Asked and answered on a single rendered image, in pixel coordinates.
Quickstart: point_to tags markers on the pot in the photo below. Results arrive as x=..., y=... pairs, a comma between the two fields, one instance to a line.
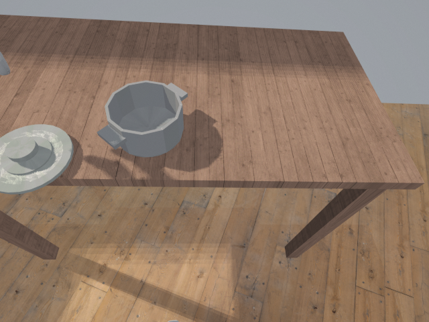
x=145, y=118

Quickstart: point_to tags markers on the lid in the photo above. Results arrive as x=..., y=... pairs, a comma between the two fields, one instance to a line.
x=53, y=157

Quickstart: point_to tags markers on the table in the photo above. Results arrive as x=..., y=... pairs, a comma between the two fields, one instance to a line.
x=266, y=108

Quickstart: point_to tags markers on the knob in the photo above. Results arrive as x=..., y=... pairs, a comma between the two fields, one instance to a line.
x=21, y=149

